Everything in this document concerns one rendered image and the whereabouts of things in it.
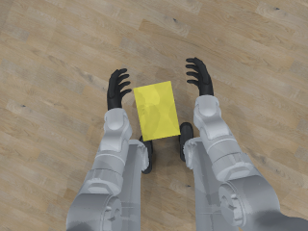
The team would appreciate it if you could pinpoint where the robot left hand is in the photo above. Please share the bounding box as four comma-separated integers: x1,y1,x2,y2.
107,68,132,111

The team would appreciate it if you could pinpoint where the left robot forearm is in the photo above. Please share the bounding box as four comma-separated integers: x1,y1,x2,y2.
65,108,133,228

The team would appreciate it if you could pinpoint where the right robot thigh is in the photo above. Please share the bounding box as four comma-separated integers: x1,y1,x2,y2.
186,141,240,231

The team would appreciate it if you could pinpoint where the left robot upper arm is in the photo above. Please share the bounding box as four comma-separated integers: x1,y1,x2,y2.
65,193,122,231

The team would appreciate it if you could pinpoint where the right robot upper arm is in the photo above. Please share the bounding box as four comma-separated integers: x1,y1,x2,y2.
218,175,308,231

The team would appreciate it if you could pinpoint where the carton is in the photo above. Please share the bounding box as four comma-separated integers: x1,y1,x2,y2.
133,81,181,141

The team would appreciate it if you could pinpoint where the right robot forearm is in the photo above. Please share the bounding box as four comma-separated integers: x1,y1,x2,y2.
193,94,280,209

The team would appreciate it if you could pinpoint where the robot right hand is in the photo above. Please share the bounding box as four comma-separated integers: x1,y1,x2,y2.
185,57,214,96

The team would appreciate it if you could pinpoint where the robot right shin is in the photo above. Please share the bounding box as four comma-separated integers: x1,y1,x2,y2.
183,137,202,160

